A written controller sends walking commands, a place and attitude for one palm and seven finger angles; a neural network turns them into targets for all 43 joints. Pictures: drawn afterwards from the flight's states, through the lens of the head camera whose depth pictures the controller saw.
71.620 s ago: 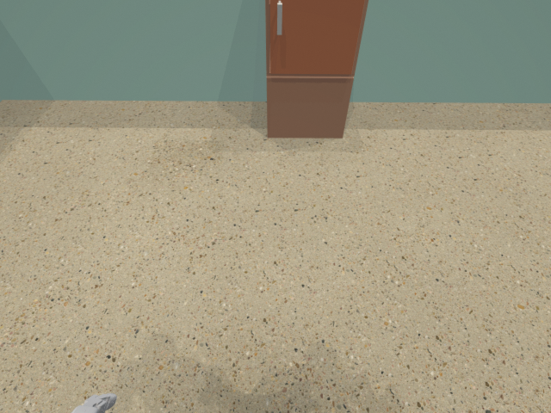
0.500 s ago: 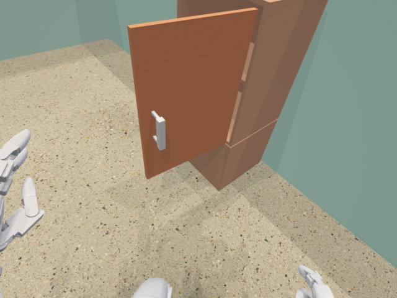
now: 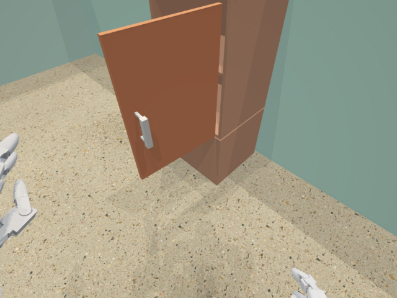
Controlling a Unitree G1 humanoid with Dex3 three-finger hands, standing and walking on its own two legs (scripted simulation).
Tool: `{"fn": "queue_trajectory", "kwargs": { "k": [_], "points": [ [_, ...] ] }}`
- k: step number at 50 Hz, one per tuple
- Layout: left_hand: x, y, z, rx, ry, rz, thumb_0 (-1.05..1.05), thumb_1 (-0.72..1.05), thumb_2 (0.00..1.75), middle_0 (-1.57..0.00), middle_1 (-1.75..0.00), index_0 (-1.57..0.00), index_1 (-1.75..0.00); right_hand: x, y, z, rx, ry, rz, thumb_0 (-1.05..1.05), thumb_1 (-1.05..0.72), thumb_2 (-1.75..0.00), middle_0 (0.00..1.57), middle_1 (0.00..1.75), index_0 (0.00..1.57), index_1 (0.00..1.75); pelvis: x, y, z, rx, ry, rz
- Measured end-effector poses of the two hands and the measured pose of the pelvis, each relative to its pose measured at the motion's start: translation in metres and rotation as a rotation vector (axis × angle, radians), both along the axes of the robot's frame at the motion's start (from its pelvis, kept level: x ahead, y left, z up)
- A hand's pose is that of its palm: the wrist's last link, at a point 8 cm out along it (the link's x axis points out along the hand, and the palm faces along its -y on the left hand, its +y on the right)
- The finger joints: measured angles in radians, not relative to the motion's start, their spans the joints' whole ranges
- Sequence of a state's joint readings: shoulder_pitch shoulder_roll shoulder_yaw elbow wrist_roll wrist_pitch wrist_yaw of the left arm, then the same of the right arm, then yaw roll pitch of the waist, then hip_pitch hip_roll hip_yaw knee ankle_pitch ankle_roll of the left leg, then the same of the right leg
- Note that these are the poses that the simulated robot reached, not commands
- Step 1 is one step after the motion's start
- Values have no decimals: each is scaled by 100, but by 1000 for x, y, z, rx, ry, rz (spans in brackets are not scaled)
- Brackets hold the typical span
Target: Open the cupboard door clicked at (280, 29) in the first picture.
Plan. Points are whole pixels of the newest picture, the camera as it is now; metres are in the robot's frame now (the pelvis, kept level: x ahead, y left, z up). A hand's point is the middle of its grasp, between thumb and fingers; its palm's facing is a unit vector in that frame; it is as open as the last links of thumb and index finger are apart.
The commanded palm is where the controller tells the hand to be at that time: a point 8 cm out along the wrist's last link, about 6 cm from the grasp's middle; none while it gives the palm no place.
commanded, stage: stop stepping back and stand still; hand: left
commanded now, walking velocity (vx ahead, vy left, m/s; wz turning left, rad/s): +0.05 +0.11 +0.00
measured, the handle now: (143, 130) +0.66 +0.21 -0.07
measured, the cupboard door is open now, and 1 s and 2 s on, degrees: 85 85 85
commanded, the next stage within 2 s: let the arm hang, fingers relaxed in 0.24 s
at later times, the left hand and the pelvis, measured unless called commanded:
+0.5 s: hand (74, 284) +0.17 +0.26 -0.05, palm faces +0.10 -0.90 -0.42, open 7.4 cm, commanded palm none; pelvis +0.00 +0.02 +0.00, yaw +2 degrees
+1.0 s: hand out of the picture -0.01 +0.24 -0.16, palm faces +0.04 -0.96 -0.26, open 7.3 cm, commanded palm none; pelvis +0.01 +0.04 +0.01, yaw +1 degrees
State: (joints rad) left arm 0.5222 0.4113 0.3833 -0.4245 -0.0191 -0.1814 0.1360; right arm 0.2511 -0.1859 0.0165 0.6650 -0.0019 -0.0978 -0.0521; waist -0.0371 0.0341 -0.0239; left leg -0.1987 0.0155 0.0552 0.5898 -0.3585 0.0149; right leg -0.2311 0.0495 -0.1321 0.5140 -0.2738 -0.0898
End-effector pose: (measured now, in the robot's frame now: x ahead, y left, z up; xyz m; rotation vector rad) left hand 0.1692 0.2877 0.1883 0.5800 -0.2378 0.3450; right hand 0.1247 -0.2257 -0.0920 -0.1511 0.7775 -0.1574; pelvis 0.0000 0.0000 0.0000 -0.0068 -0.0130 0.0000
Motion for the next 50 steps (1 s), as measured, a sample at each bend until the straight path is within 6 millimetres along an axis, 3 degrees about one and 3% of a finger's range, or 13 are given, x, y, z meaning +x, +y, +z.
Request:
{"fn": "queue_trajectory", "kwargs": {
  "k": [9,14,18,20,22,24,28,31,35,40,45,50],
  "points": [
    [-19,-7,1,7,30,36,1,88,90,-22,-31,-22,-30,5,-44,16,-69,-10,-47,1,-91,-90,20,30,20,30,0,-12,7,35,-8,-8],
    [-26,-1,-7,-38,25,71,1,88,90,-22,-31,-22,-30,13,-44,16,-103,-12,-12,1,-91,-90,20,30,20,30,0,-7,5,17,-31,7],
    [-22,8,-18,-46,52,76,1,89,90,-22,-31,-21,-30,21,-30,12,-88,-10,28,1,-91,-90,20,30,20,30,1,-1,3,10,-32,11],
    [-10,18,-59,-87,226,76,1,89,90,-21,-30,-21,-30,24,-24,0,-65,21,85,1,-91,-90,20,30,20,30,-1,5,0,6,-15,23],
    [-5,23,-117,-180,470,106,0,89,90,-21,-30,-20,-30,24,-18,-13,-45,62,102,1,-91,-90,20,30,20,30,-3,12,-2,4,-1,27],
    [-12,17,-176,-275,711,129,0,90,90,-20,-30,-20,-30,18,-11,-23,-25,105,98,1,-91,-90,20,30,20,30,-4,16,-4,5,6,28],
    [-52,-17,-271,-454,1086,130,1,90,90,-20,-30,-20,-29,-12,4,-33,-8,232,81,1,-91,-90,20,30,20,30,-3,19,-5,16,1,26],
    [-91,-51,-312,-578,1287,119,1,91,90,-20,-30,-20,-29,-44,13,-35,-12,359,72,1,-91,-90,20,30,20,30,-2,20,-2,13,-5,26],
    [-119,-42,-324,-645,1333,219,-3,100,90,-21,-30,-21,-30,-84,19,-36,-25,524,56,1,-92,-90,20,30,20,30,-1,20,3,2,-2,39],
    [-156,-25,-322,-622,1458,293,-2,97,90,-21,-30,-21,-30,-113,20,-40,-16,621,8,1,-92,-90,20,30,20,30,1,27,7,-4,-4,36],
    [-181,-11,-315,-594,1537,356,-1,94,90,-21,-30,-20,-30,-123,26,-45,10,645,-17,1,-92,-90,20,30,20,30,5,33,9,0,-11,25],
    [-187,-5,-311,-577,1560,381,0,92,90,-20,-30,-20,-29,-122,34,-49,34,642,-19,0,-91,-90,20,30,20,30,6,35,11,5,-15,15]
  ]
}}
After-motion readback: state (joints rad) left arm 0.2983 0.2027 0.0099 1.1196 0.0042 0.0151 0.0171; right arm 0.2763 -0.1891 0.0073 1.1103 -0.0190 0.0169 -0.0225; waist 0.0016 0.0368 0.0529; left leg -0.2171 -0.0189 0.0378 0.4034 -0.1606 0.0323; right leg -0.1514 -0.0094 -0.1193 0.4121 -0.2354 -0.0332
